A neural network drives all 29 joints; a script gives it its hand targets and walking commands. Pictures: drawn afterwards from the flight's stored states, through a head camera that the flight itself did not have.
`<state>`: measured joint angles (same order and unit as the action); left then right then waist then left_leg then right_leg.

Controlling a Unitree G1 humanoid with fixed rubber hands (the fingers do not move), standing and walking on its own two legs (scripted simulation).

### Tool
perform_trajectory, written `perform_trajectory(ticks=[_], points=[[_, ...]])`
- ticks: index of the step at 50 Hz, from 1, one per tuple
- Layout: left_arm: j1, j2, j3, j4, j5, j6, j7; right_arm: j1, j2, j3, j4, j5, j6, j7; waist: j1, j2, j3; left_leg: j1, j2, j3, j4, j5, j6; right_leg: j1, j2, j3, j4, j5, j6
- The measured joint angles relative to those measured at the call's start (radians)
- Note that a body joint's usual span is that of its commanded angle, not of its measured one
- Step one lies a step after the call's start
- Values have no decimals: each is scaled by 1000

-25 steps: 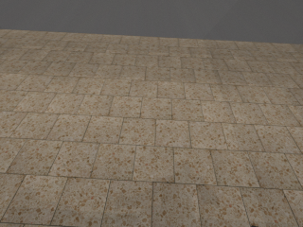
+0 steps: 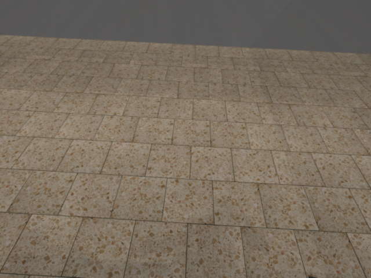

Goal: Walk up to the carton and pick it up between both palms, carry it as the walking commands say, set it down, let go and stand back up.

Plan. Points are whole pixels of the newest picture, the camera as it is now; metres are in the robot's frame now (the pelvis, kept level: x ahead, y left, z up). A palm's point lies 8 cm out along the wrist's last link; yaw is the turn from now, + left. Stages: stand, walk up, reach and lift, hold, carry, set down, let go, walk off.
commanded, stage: stand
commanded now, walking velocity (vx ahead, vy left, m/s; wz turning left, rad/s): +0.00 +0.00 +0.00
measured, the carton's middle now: out of the picture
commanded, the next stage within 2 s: walk up in 0.36 s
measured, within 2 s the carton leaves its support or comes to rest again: neither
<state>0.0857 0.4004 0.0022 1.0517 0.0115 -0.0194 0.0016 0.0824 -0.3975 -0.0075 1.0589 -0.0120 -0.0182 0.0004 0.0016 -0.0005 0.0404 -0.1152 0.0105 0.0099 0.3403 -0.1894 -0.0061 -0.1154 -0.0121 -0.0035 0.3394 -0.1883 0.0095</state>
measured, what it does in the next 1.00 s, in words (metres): walks ahead, turning left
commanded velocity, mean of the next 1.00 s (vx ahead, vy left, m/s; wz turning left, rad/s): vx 0.17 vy -0.01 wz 0.22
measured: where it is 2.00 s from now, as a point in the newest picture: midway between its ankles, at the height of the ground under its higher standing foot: (144, 240)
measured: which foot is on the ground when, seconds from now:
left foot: down 0.00-0.70, up 0.72-1.00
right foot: down 0.00-1.00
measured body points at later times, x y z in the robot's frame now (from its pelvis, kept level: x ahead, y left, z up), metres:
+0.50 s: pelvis +0.00 +0.00 +0.00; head +0.01 +0.00 +0.45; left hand +0.11 +0.32 -0.11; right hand +0.11 -0.32 -0.11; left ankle +0.00 +0.12 -0.75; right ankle +0.00 -0.13 -0.75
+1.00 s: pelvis +0.11 +0.01 -0.01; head +0.15 +0.02 +0.44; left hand -0.06 +0.24 -0.14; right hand +0.34 -0.17 -0.14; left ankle +0.15 +0.19 -0.72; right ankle +0.02 -0.15 -0.75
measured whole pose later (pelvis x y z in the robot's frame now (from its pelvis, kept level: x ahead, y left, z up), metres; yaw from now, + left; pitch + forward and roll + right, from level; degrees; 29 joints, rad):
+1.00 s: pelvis +0.11 +0.01 -0.01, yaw +17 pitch +1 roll +1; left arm 0.45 0.25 0.04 1.08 0.03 -0.06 0.00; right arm 0.02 -0.26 -0.05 0.94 -0.02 0.01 0.08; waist 0.07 -0.01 0.07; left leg -0.50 0.09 0.08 0.69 -0.29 0.01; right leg 0.06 -0.15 -0.28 0.30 -0.35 0.09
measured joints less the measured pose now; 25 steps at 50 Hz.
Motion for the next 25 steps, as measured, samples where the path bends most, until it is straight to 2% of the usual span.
perform_trajectory(ticks=[25], points=[[2,1,2,0,0,2,1,1,-1,-3,1,0,2,-1,0,-1,-1,10,0,-1,-11,-1,0,10,-3,0,-11,-1,2]])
